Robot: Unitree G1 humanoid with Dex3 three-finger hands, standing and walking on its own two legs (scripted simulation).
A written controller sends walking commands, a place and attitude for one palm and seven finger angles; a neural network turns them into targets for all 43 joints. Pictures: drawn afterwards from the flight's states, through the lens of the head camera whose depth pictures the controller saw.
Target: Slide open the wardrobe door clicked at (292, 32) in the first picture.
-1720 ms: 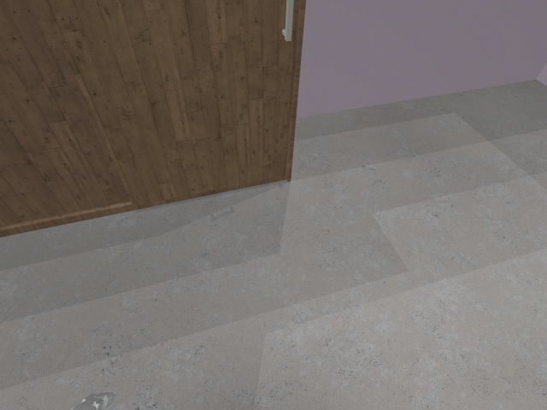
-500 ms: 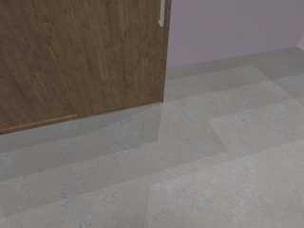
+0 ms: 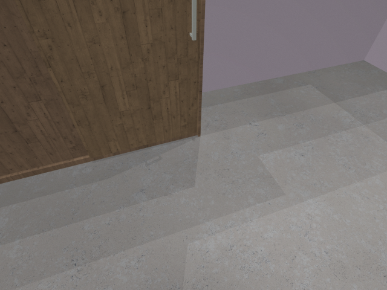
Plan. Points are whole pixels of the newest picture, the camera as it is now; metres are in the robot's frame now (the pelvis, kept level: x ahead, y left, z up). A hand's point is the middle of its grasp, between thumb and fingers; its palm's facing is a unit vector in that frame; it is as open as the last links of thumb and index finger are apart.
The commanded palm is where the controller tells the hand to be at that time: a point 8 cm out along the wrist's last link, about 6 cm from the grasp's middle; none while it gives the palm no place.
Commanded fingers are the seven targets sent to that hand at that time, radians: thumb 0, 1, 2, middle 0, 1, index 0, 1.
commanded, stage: walk to a spot facing it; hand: right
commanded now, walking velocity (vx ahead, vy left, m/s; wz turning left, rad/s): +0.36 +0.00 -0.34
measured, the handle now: (192, 4) +1.28 +0.08 +0.15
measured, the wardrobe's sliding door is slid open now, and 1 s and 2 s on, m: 0.00 0.00 0.00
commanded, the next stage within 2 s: turn to face it in 1.02 s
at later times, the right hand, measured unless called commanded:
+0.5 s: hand (285, 272) +0.23 -0.22 -0.17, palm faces +0.09 +0.98 -0.16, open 7.3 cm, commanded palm none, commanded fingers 0.00 -0.90 -0.90 0.20 0.30 0.20 0.30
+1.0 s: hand (286, 250) +0.29 -0.24 -0.20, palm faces +0.34 +0.93 -0.16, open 7.3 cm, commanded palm none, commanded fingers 0.00 -0.90 -0.90 0.20 0.30 0.20 0.30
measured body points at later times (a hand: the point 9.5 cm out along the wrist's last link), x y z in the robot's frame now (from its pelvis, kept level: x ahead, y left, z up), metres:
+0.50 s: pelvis +0.16 -0.03 +0.00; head +0.19 -0.04 +0.45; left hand +0.05 +0.16 -0.15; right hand +0.22 -0.27 -0.16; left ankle +0.32 +0.10 -0.70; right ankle +0.03 -0.12 -0.74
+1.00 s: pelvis +0.38 -0.07 -0.02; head +0.38 -0.11 +0.43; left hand +0.56 +0.14 -0.13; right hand +0.28 -0.29 -0.19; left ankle +0.34 +0.09 -0.73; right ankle +0.43 -0.17 -0.74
